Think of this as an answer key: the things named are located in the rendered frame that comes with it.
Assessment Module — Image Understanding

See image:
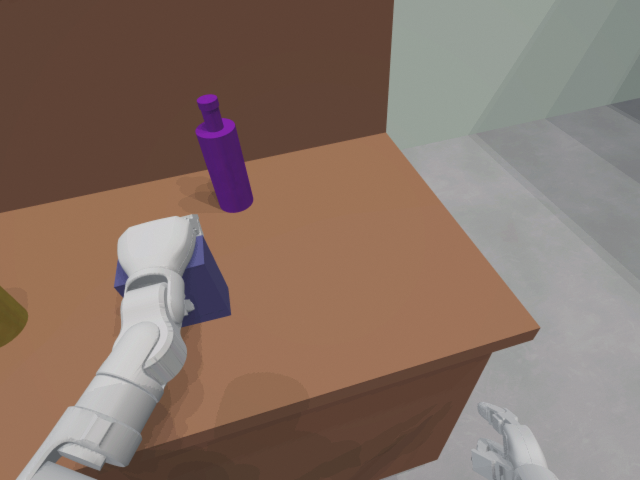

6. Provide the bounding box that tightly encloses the robot right hand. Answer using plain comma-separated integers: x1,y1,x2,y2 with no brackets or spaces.
471,402,548,480

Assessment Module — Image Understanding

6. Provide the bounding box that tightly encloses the robot left forearm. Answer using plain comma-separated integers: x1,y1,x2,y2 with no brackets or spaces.
16,267,187,480

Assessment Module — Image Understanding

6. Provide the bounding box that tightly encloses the table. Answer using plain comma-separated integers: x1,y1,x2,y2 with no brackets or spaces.
0,0,541,480

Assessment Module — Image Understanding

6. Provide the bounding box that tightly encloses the sponge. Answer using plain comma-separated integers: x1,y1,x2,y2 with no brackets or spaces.
114,235,231,327

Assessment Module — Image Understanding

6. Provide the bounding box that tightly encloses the robot left hand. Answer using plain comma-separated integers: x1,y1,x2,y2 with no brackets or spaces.
117,214,204,316

